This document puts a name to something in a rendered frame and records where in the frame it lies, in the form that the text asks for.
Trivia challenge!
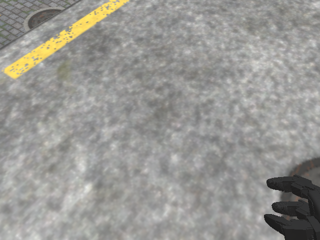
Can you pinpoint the robot right hand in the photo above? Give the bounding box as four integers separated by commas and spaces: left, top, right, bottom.
264, 174, 320, 240

